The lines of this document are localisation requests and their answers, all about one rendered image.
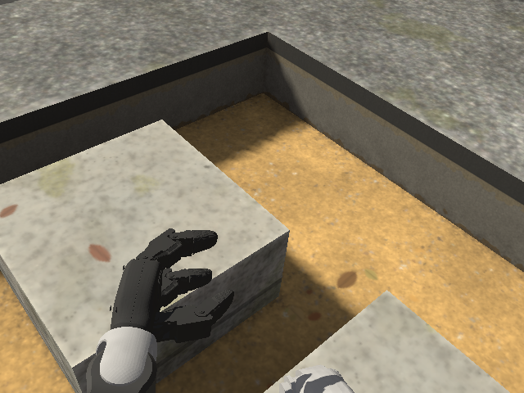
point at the robot left forearm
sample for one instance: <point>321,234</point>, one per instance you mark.
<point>125,362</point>

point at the robot right thigh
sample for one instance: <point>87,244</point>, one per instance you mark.
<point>316,379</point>

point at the robot left hand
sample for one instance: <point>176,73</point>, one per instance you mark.
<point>148,283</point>

